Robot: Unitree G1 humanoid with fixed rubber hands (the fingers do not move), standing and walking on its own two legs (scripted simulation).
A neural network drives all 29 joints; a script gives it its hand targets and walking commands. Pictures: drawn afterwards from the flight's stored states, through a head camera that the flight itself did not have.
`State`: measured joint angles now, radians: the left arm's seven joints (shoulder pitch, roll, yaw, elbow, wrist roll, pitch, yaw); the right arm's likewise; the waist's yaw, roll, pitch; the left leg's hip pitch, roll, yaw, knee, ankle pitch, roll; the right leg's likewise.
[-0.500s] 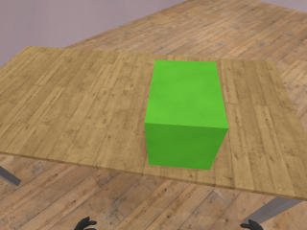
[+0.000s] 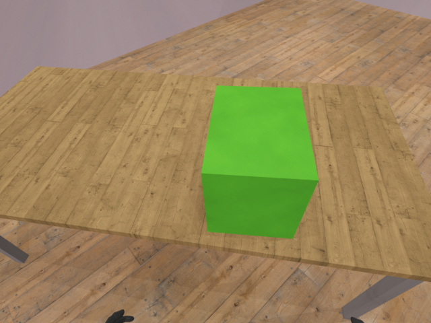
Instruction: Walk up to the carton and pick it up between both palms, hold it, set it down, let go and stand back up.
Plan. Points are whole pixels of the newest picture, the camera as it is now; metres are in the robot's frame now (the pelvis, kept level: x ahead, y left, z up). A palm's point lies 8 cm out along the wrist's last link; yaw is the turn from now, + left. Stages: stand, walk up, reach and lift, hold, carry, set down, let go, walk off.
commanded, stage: stand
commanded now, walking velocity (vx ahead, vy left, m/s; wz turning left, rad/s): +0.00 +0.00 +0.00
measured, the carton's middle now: (253, 160) +0.51 -0.06 -0.04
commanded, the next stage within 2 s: walk up in 0.40 s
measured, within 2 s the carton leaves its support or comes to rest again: neither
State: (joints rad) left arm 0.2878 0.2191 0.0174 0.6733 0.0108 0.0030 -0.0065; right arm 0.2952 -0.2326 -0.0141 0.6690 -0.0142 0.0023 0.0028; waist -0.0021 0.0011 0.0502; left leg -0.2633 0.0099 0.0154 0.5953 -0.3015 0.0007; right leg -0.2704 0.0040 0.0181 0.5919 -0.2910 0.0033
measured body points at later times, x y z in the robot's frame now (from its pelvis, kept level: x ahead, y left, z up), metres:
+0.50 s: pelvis +0.00 +0.00 +0.00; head +0.01 +0.00 +0.45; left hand +0.10 +0.25 -0.12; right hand +0.10 -0.25 -0.11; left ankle +0.01 +0.12 -0.73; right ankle +0.02 -0.12 -0.73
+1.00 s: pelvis -0.02 +0.02 -0.01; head -0.01 +0.01 +0.44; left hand +0.11 +0.28 -0.11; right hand +0.07 -0.26 -0.12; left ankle +0.01 +0.12 -0.73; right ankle -0.01 -0.10 -0.73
